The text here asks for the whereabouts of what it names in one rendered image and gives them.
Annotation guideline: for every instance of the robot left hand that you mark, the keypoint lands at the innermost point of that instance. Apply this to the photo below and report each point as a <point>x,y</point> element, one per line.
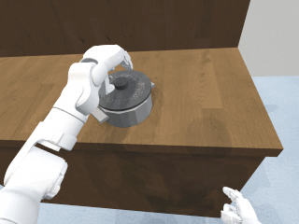
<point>111,55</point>

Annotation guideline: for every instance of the robot left forearm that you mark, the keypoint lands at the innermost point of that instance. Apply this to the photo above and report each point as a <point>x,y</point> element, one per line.
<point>78,100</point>

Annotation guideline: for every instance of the table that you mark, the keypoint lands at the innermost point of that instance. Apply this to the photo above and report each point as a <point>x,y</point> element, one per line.
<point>207,128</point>

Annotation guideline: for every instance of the robot left upper arm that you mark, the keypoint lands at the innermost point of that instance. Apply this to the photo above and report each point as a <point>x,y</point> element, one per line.
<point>39,176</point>

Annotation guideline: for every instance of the robot right hand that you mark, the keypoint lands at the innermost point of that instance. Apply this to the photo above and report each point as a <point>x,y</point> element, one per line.
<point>243,209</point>

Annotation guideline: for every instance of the lid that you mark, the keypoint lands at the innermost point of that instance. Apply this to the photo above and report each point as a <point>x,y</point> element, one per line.
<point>135,94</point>

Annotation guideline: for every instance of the knob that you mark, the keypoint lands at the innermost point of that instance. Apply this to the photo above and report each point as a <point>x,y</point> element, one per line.
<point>121,83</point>

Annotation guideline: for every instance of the pot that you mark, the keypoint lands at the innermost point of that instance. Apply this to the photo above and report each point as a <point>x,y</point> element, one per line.
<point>127,118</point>

